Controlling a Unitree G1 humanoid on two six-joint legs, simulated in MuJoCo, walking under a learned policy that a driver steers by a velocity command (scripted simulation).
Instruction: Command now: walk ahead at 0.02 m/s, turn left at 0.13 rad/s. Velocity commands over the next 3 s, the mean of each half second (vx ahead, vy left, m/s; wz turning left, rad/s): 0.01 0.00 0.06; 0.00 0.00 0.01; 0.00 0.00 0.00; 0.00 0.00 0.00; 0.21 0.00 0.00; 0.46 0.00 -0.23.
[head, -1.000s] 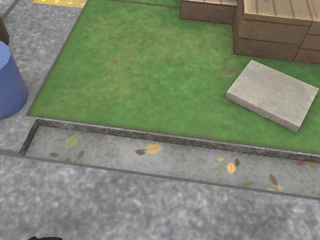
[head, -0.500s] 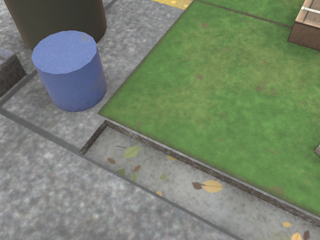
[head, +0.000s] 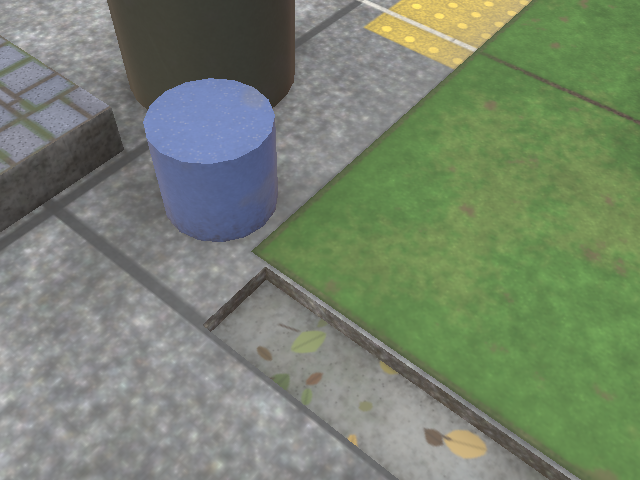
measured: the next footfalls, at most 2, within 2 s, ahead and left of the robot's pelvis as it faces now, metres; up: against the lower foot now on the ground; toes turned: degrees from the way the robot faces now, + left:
right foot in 0.06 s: +0.04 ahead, -0.15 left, +0.00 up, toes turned -1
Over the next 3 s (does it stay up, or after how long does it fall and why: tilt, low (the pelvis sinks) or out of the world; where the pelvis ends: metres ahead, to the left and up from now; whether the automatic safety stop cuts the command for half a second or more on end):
stays up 0.40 -0.03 -0.01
